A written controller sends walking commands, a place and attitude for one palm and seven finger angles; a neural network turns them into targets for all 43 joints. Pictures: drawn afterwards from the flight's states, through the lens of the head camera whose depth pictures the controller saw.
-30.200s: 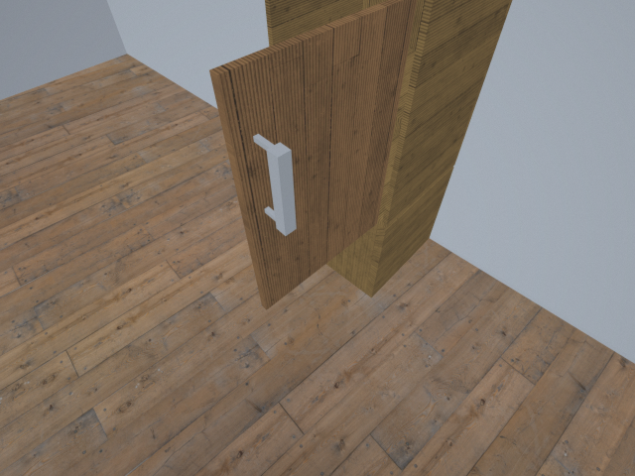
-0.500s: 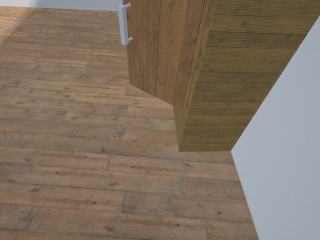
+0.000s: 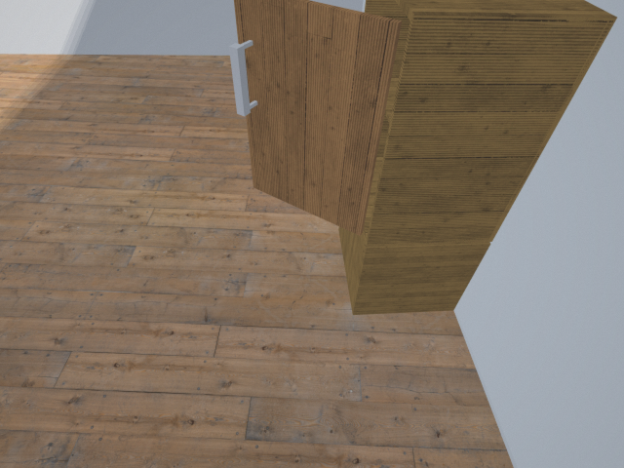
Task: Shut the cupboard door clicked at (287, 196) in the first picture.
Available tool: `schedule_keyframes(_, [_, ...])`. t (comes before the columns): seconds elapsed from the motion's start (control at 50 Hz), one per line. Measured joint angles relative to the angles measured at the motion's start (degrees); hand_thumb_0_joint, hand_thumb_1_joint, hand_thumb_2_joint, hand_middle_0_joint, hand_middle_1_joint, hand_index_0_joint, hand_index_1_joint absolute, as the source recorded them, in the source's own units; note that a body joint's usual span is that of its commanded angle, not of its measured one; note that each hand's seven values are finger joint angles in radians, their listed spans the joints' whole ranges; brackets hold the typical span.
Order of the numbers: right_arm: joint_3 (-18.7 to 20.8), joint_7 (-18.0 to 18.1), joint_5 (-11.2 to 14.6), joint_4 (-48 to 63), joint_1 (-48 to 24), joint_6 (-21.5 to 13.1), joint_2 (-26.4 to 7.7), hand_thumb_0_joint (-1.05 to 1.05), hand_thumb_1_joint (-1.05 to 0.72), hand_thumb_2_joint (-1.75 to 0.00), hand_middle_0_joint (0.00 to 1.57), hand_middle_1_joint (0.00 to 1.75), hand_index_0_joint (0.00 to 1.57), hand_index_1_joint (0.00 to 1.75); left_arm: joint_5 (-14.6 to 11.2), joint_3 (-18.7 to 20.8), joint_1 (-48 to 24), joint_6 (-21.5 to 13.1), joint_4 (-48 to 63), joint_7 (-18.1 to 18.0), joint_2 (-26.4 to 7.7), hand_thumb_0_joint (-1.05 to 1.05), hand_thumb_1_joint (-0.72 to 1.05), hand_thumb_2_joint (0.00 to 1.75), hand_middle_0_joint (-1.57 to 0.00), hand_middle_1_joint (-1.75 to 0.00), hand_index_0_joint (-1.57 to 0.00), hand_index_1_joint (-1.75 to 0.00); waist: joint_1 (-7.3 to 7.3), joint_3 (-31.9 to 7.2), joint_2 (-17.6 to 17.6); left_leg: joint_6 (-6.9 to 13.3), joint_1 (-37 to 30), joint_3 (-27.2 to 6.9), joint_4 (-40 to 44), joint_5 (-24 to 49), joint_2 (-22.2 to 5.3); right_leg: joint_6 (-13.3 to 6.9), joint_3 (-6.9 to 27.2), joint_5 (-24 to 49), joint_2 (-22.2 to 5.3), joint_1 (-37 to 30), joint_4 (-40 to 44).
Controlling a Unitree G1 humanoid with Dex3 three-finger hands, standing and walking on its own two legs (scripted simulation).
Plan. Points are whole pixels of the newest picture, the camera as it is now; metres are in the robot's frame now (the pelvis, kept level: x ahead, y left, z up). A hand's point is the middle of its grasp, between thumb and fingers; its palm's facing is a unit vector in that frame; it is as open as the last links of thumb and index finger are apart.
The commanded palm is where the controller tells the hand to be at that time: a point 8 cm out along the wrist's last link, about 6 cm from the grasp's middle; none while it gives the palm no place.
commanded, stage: let the arm hang, fingers relaxed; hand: left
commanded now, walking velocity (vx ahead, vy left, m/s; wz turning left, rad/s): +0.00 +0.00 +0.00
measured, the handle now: (246, 78) +0.99 +0.22 +0.05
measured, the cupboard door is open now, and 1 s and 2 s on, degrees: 54 54 54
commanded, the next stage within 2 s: look to check the result in 0.10 s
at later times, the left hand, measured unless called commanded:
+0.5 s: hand out of the picture +0.00 +0.21 -0.17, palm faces +0.00 -0.97 -0.25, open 7.4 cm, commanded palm none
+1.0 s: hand out of the picture +0.06 +0.21 -0.17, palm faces +0.03 -0.96 -0.27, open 7.4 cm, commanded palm none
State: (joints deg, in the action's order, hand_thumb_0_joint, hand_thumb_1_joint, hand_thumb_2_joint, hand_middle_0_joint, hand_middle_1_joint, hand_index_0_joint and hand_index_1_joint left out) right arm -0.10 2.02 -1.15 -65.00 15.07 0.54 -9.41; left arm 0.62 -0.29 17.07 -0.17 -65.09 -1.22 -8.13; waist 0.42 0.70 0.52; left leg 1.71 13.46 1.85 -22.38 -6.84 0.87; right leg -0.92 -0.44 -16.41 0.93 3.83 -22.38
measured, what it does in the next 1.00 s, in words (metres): stands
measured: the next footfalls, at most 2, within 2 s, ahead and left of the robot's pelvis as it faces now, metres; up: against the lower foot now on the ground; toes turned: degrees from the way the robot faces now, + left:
right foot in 1.62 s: +0.09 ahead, -0.14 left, +0.00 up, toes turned +24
left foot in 1.96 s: -0.04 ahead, +0.09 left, +0.00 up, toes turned +42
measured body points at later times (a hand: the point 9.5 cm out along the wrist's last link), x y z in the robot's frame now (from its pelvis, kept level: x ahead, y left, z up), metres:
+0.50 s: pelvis +0.01 +0.00 +0.00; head +0.01 +0.00 +0.45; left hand +0.00 +0.26 -0.15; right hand +0.03 -0.26 -0.15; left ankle +0.06 +0.10 -0.74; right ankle -0.04 -0.11 -0.74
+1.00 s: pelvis +0.02 +0.00 +0.00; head +0.03 +0.00 +0.45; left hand +0.06 +0.26 -0.15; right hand +0.07 -0.27 -0.15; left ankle +0.06 +0.10 -0.74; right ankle -0.04 -0.11 -0.74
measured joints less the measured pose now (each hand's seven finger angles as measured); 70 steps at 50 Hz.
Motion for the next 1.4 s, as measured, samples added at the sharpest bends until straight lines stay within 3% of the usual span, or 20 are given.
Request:
schedule_keyframes(0.48, [0.53, -0.43, 0.22, 0.14, -2.8, -0.02, -3.63, 0.01, -0.9, -0.9, 0.2, 0.3, 0.2, 0.3, 0.03, 0.76, -1.42, -0.1, -0.49, 0.27, -5.29, 0.01, 0.91, 0.9, -0.2, -0.3, -0.2, -0.3, -0.14, 1.74, -0.65, 0.05, -0.79, 0.05, 0.98, 0.09, 0.03, 0.06, 0.11, 0.59, -0.02, -1.17, 1.88])
schedule_keyframes(0.92, [0.29, -0.75, 0.21, 0.91, -6.45, -0.28, -6.03, 0.01, -0.9, -0.9, 0.2, 0.3, 0.2, 0.3, -0.02, 0.6, -6.12, -0.33, 0.79, 0.55, -6.91, 0.01, 0.91, 0.9, -0.2, -0.3, -0.2, -0.3, 0.19, 1.65, -0.2, -0.22, -1.57, -0.25, 1.78, -0.31, 0.17, -0.02, -0.16, 0.7, -0.08, -2.59, 3.81])
schedule_keyframes(1.1, [1.19, -1.32, -0.09, 3.6, -3.83, 2.16, -3.86, 0.01, -0.9, -0.9, 0.2, 0.3, 0.2, 0.3, 0.17, 2.12, -6.03, 1.09, 5.35, -0.29, -5.08, 0.0, 0.91, 0.9, -0.2, -0.3, -0.2, -0.3, 0.6, 3.22, -0.87, -0.46, 4.96, -3.97, -9.2, -4.24, 1.89, -0.16, -4.96, -5.06, -1.18, 1.35, -5.79])
schedule_keyframes(1.18, [2.04, -1.97, -0.14, 5.23, -2.49, 3.4, -2.34, 0.01, -0.9, -0.9, 0.2, 0.3, 0.2, 0.3, 0.78, 2.81, -4.89, 1.56, 6.91, -0.45, -4.83, 0.0, 0.91, 0.9, -0.2, -0.3, -0.2, -0.3, 1.11, 5.04, -0.05, -2.08, 7.38, -0.82, -19.05, -13.64, 0.11, 0.35, -8.02, -8.73, -2.69, 1.28, -10.87])
schedule_keyframes(1.22, [2.16, -2.35, -0.35, 6.4, -1.81, 3.1, -1.88, 0.01, -0.9, -0.9, 0.2, 0.3, 0.2, 0.3, 0.63, 3.07, -4.56, 1.84, 7.45, -0.3, -5.03, 0.01, 0.91, 0.9, -0.2, -0.3, -0.2, -0.3, 1.42, 5.7, 1.06, -1.0, 6.8, 0.52, -16.62, -7.73, -0.03, 1.23, -9.2, -11.12, -4.69, 3.16, -16.39])
schedule_keyframes(1.26, [2.21, -2.27, -0.69, 7.33, -1.92, 2.47, -1.62, 0.01, -0.9, -0.9, 0.2, 0.3, 0.2, 0.3, 0.23, 3.2, -5.05, 2.7, 8.03, -0.36, -4.95, 0.01, 0.91, 0.9, -0.2, -0.3, -0.2, -0.3, 1.11, 6.57, 1.54, 1.31, 7.8, 0.65, -17.43, -7.75, 1.29, 1.83, -6.34, -15.5, -5.01, 8.56, -27.42])
schedule_keyframes(1.3, [2.12, -2.03, -0.88, 7.96, -2.02, 2.37, -1.39, 0.01, -0.9, -0.9, 0.2, 0.3, 0.2, 0.3, 0.27, 3.49, -5.45, 3.53, 8.53, -0.35, -4.85, 0.01, 0.91, 0.9, -0.2, -0.3, -0.2, -0.3, 1.0, 6.56, 1.39, 2.14, 7.73, 0.17, -15.18, -7.6, 2.04, 1.88, -3.03, -14.99, -4.05, 13.84, -35.8])
schedule_keyframes(1.34, [2.06, -1.77, -0.98, 8.45, -1.99, 2.27, -1.28, 0.01, -0.9, -0.9, 0.2, 0.3, 0.2, 0.3, 0.47, 3.76, -5.89, 3.63, 9.2, 0.02, -4.86, 0.01, 0.91, 0.9, -0.2, -0.3, -0.2, -0.3, 1.01, 6.19, 0.89, 2.01, 7.42, -0.84, -11.41, -5.23, 2.48, 2.19, -1.32, -11.29, -3.65, 17.76, -39.03])
schedule_keyframes(1.4, [2.08, -1.61, -0.96, 8.88, -2.01, 2.02, -1.46, 0.01, -0.9, -0.9, 0.2, 0.3, 0.2, 0.3, 0.59, 4.0, -6.4, 3.08, 10.74, 0.39, -5.0, 0.01, 0.91, 0.9, -0.2, -0.3, -0.2, -0.3, 1.0, 5.54, -0.25, 1.82, 7.14, -3.06, -6.4, -1.62, 2.59, 2.81, -0.09, -8.15, -3.44, 20.76, -37.14])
